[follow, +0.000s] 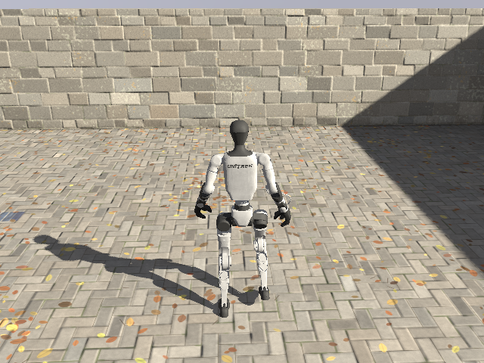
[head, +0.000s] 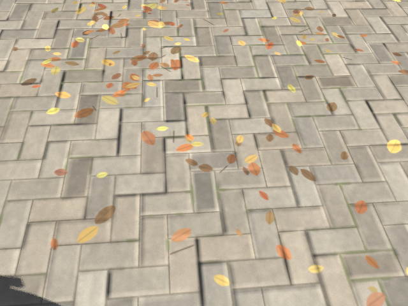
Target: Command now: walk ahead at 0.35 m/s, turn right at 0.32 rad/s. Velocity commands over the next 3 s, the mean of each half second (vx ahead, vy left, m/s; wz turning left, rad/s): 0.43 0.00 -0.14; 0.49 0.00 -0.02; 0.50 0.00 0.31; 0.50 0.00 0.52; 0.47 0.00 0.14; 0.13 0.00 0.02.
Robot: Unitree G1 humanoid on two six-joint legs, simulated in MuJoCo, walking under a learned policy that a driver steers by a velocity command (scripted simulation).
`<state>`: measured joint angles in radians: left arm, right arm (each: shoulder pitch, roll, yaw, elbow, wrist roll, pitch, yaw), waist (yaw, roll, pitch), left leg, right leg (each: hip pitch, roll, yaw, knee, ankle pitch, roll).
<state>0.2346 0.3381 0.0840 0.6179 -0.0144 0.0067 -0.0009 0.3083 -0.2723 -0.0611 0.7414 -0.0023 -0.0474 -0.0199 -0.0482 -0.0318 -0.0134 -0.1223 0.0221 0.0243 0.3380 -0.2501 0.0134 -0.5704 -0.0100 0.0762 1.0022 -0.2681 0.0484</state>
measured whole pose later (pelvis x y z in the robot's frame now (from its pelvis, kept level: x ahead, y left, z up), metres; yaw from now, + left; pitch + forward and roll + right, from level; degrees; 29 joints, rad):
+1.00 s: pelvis +0.50 -0.04 +0.00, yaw -2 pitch +1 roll +1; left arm 0.15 0.29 0.04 0.71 0.00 -0.07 0.00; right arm 0.34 -0.28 -0.04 0.82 0.00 -0.09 0.02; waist -0.06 -0.04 0.03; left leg -0.08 -0.08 0.05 0.24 -0.17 0.07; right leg -0.68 -0.13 0.06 0.81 -0.03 0.03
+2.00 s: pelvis +1.03 +0.02 +0.00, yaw +25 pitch +1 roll -1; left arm 0.08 0.31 0.05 0.73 0.01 -0.09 -0.01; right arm 0.33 -0.27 -0.06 0.71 0.01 -0.05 0.00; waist -0.05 -0.04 0.05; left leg -0.15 -0.11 -0.07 0.32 -0.18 0.10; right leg -0.66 -0.11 0.07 0.83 -0.09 0.06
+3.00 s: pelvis +1.43 +0.18 -0.02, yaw +27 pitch +0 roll +1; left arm 0.22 0.26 0.03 0.92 0.02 0.03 0.03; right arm 0.13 -0.21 -0.02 0.82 -0.02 0.00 -0.01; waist 0.01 -0.01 0.02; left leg -0.35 -0.03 0.01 0.50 -0.15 0.02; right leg -0.26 -0.05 0.03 0.57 -0.30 0.03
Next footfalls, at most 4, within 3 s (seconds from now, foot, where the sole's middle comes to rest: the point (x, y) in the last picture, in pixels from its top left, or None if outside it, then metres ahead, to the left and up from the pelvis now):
0.18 right None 0.15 -0.16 -0.78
0.68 left None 0.51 0.04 -0.78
1.20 right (250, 228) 0.79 -0.21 -0.78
1.72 left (170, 179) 1.03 0.09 -0.78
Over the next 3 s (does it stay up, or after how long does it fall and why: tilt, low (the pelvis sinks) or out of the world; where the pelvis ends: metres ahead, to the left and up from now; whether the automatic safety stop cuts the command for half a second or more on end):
stays up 1.43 0.18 -0.02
